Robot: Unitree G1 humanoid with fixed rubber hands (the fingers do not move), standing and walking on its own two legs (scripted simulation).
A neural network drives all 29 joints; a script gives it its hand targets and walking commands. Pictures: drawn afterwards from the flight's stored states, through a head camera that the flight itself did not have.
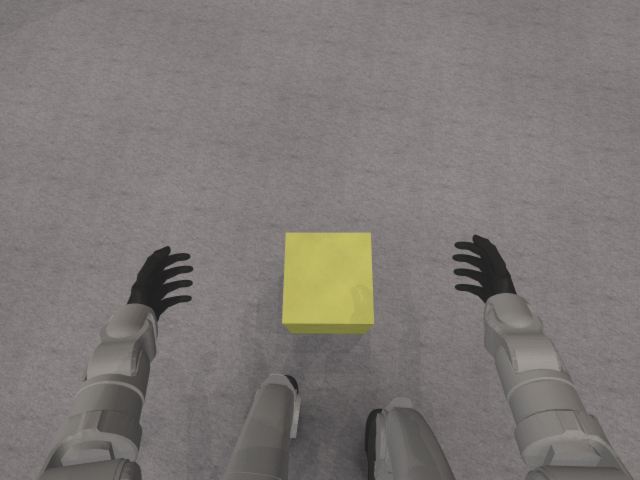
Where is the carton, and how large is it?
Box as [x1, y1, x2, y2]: [282, 233, 373, 333]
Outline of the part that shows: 286,233 282,323 292,333 364,333 373,324 370,233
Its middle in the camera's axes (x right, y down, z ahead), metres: +0.02 +0.13 +0.99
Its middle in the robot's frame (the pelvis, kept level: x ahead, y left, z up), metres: +0.45 +0.06 -0.57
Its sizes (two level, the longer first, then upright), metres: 0.210 0.200 0.250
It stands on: the floor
